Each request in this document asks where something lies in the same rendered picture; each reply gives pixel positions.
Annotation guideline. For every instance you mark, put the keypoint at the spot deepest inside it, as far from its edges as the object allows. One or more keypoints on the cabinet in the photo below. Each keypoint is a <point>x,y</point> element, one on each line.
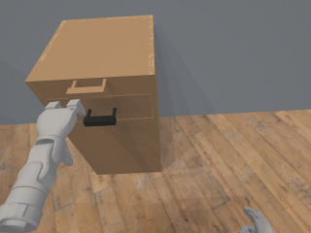
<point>118,53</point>

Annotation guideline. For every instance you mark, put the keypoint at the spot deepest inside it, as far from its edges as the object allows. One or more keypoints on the robot left hand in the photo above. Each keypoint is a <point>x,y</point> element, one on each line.
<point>59,122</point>

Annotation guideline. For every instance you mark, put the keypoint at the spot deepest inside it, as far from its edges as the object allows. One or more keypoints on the drawer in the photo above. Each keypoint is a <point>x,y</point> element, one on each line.
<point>127,105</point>

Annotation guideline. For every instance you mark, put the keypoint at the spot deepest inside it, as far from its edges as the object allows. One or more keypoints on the robot left forearm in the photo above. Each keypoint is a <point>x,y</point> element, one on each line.
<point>22,211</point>

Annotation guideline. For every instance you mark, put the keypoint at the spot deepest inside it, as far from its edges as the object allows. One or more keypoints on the robot right hand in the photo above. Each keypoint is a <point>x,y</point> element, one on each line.
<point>261,224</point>

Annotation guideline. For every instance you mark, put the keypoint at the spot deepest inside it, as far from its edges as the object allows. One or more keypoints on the handle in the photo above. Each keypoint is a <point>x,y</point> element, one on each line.
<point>100,120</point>
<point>86,92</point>

